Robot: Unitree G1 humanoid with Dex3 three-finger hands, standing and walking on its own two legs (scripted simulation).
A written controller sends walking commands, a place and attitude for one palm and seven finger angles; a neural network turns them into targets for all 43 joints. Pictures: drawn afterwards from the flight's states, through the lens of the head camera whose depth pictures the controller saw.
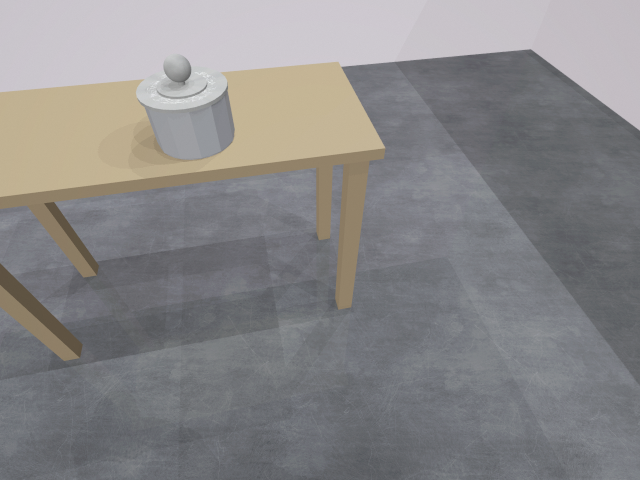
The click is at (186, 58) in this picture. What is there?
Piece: lid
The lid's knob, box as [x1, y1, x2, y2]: [163, 54, 190, 81]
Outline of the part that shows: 171,54 164,61 164,71 167,76 172,80 183,81 190,74 190,65 183,56 179,54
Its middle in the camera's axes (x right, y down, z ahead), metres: -0.29 -0.35 +0.78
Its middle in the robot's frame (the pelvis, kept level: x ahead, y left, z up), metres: +0.82 +0.34 +0.11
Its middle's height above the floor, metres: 0.89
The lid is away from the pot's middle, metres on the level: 0.00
